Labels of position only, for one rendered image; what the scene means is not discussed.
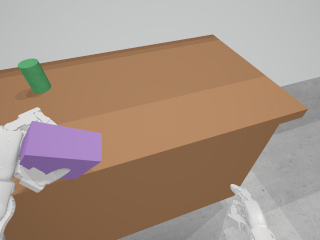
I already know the right robot forearm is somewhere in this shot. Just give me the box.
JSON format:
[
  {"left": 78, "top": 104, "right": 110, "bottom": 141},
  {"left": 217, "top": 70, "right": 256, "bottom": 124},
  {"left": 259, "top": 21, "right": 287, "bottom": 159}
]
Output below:
[{"left": 249, "top": 226, "right": 276, "bottom": 240}]

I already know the right robot hand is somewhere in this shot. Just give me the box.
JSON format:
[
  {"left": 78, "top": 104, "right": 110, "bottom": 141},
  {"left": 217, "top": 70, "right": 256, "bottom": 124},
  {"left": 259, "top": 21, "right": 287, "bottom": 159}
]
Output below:
[{"left": 228, "top": 184, "right": 268, "bottom": 235}]

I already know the sponge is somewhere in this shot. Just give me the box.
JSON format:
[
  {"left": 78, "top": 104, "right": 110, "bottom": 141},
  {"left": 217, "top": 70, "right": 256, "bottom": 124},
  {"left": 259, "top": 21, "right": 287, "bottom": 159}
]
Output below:
[{"left": 13, "top": 121, "right": 102, "bottom": 179}]

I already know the left robot forearm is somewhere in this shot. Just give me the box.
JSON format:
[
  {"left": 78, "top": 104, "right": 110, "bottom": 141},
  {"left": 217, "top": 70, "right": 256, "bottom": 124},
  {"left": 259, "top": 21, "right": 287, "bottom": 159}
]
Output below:
[{"left": 0, "top": 179, "right": 17, "bottom": 240}]

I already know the left robot hand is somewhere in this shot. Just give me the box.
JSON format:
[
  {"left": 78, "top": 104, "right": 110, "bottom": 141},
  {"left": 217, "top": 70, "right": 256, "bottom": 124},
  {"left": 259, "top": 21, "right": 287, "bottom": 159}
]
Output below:
[{"left": 0, "top": 107, "right": 71, "bottom": 193}]

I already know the table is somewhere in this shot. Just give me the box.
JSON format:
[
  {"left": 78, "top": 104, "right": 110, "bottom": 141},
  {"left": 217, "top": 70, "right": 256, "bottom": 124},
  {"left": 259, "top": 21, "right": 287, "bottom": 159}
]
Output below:
[{"left": 0, "top": 34, "right": 308, "bottom": 240}]

